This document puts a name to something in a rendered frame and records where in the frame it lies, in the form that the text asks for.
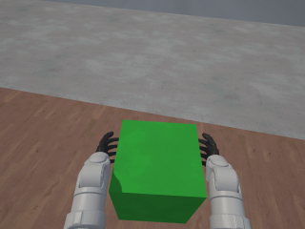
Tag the robot left forearm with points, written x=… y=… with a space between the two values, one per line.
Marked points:
x=89 y=198

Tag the carton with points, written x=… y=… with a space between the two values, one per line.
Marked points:
x=157 y=174

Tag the right robot hand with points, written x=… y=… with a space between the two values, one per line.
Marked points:
x=211 y=148

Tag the left robot hand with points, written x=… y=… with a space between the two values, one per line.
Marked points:
x=104 y=145

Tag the robot right forearm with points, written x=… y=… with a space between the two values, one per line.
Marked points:
x=225 y=193

